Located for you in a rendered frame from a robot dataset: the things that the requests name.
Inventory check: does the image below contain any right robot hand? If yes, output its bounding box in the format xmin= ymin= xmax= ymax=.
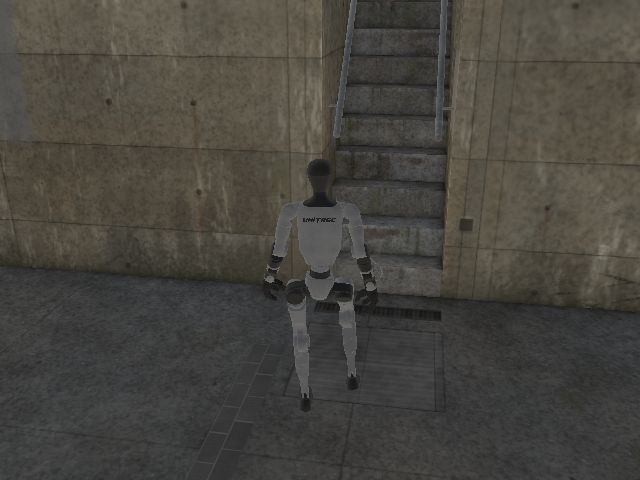
xmin=355 ymin=287 xmax=379 ymax=314

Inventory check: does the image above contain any left robot hand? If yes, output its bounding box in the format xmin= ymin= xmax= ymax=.
xmin=262 ymin=279 xmax=285 ymax=301

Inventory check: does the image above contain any robot thigh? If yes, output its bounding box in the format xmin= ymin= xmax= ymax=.
xmin=333 ymin=277 xmax=354 ymax=328
xmin=285 ymin=279 xmax=310 ymax=352

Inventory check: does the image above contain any left robot thigh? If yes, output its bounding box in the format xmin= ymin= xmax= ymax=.
xmin=285 ymin=279 xmax=310 ymax=352

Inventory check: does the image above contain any robot left upper arm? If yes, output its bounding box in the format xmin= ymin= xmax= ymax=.
xmin=272 ymin=202 xmax=299 ymax=257

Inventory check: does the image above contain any right robot forearm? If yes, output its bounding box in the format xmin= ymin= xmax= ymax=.
xmin=357 ymin=243 xmax=377 ymax=291

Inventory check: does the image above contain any left robot forearm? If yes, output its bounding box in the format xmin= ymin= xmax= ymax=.
xmin=264 ymin=242 xmax=283 ymax=283

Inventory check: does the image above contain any right robot thigh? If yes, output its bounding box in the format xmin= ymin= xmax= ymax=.
xmin=333 ymin=277 xmax=354 ymax=328

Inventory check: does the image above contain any robot right upper arm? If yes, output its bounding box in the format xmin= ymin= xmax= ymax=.
xmin=341 ymin=202 xmax=367 ymax=259

